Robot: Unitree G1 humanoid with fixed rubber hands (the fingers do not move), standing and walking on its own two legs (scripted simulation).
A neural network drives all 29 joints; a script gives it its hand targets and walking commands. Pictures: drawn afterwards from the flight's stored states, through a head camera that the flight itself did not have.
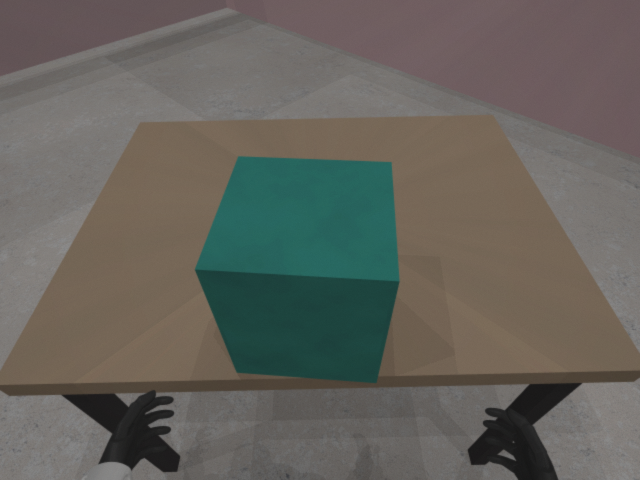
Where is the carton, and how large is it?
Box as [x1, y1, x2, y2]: [195, 156, 399, 382]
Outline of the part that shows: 238,156 195,268 236,371 247,373 376,382 399,281 391,162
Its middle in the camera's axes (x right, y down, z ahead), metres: -0.02 +0.04 +0.55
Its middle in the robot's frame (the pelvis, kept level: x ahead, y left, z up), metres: +0.38 +0.06 +0.04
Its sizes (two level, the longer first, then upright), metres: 0.210 0.200 0.250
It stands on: a table, 0.69 m high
